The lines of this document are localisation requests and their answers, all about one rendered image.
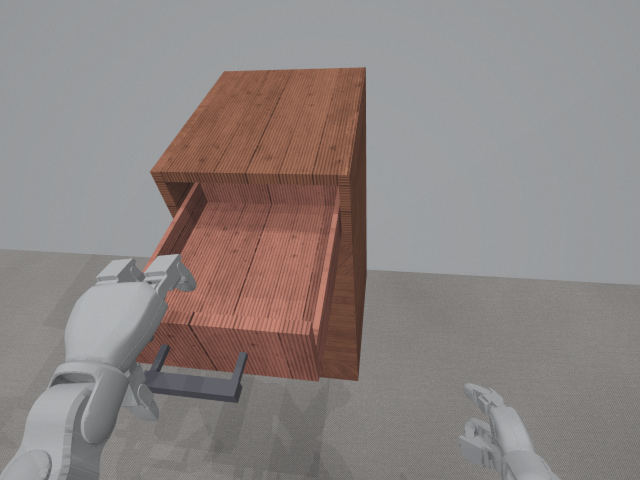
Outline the robot right forearm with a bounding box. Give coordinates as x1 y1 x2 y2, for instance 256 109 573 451
501 450 561 480

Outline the robot left forearm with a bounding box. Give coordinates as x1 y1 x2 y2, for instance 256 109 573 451
0 360 129 480

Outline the left robot hand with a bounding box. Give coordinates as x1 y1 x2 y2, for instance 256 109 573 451
64 254 197 421

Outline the drawer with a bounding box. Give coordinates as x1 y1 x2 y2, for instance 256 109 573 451
136 183 342 382

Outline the cabinet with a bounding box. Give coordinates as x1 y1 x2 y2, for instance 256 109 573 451
150 67 367 381

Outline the right robot hand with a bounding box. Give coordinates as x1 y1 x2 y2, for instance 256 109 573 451
459 383 536 475

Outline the handle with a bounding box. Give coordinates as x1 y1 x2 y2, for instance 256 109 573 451
144 344 248 403

